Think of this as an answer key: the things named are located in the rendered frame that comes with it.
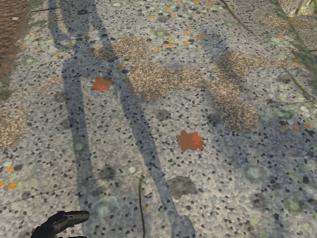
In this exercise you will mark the left robot hand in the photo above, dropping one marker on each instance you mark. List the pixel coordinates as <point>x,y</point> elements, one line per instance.
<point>59,222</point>

